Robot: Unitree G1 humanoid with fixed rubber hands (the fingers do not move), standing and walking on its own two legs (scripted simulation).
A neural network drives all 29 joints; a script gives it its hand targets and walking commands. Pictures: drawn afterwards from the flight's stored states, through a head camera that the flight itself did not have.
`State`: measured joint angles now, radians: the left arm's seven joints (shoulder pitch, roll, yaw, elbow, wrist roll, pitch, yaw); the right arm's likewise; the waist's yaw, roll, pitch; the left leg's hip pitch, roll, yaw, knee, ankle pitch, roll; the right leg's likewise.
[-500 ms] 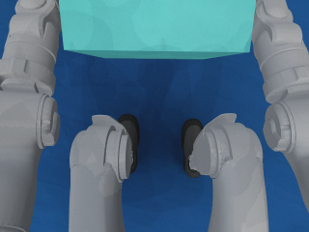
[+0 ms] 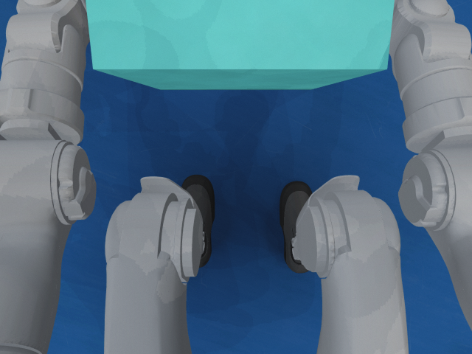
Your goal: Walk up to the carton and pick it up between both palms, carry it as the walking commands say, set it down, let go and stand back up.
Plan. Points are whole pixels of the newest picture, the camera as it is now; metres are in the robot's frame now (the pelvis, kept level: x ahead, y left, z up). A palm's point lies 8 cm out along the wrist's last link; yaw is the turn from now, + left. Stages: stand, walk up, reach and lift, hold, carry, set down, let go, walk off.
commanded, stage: reach and lift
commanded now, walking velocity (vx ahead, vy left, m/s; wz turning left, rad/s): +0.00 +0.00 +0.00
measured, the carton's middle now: (237, 4) +0.55 +0.03 -0.22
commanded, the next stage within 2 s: none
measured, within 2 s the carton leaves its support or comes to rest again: leaves its support in 0.10 s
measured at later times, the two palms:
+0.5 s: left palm out of the picture +0.56 +0.23 -0.08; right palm out of the picture +0.56 -0.16 -0.09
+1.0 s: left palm out of the picture +0.55 +0.23 -0.02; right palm out of the picture +0.55 -0.16 -0.02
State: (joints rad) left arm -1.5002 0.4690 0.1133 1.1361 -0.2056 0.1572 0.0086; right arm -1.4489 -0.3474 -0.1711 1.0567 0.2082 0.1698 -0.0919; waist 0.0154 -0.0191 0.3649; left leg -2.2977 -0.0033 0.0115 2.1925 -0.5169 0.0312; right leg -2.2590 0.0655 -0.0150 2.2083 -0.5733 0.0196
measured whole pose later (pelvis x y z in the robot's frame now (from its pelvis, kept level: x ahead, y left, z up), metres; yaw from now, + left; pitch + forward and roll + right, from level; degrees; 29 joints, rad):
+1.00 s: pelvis +0.01 +0.00 +0.08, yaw +0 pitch +47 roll -3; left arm -1.26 0.33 0.33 0.78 0.01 0.37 -0.06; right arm -1.19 -0.20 -0.42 0.67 -0.01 0.38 0.00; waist 0.01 -0.01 0.00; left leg -2.24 -0.07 -0.03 1.91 -0.49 0.00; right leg -2.19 0.08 0.00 1.92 -0.55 0.03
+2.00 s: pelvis +0.03 +0.00 +0.20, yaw +1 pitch +45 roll -2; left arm -1.00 0.20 0.41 0.71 0.12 0.39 -0.11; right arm -0.93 -0.10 -0.47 0.61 -0.11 0.40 0.07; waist 0.00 -0.01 -0.18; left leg -1.85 -0.08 -0.06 1.48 -0.41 -0.01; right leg -1.81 0.09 0.04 1.48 -0.46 0.03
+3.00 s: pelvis +0.08 +0.00 +0.33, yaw +3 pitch +33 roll +0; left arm -0.62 0.08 0.39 0.57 0.18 0.38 -0.15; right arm -0.56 0.00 -0.44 0.49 -0.18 0.39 0.12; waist -0.01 -0.01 -0.20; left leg -1.21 -0.08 -0.09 0.94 -0.31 0.00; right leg -1.18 0.08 0.08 0.96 -0.35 0.01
